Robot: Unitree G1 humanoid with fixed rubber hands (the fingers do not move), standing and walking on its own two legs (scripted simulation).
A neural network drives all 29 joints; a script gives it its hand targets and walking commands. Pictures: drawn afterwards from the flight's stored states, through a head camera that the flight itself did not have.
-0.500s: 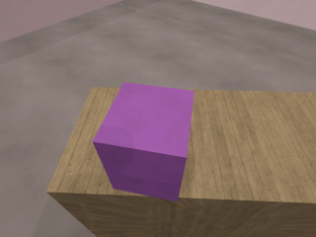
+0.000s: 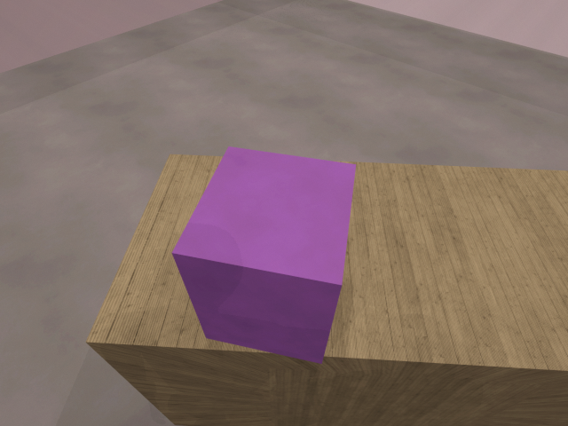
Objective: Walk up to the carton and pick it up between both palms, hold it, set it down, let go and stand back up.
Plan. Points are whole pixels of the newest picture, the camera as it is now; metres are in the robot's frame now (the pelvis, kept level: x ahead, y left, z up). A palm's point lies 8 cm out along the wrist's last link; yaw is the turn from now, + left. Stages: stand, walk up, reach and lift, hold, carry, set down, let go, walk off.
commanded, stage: stand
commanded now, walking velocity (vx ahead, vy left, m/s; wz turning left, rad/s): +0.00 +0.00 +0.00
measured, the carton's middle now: (276, 257) +0.39 +0.02 +0.02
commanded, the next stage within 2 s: none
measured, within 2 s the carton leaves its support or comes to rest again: neither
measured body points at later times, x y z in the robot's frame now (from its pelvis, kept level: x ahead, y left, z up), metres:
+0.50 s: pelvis -0.01 +0.00 +0.00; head +0.00 +0.00 +0.45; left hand -0.05 +0.20 -0.16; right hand -0.02 -0.20 -0.17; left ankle +0.00 +0.14 -0.74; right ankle -0.07 -0.08 -0.74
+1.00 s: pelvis -0.01 +0.01 +0.00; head +0.00 +0.00 +0.45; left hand -0.07 +0.21 -0.16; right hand -0.02 -0.21 -0.16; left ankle +0.00 +0.14 -0.74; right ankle -0.07 -0.09 -0.74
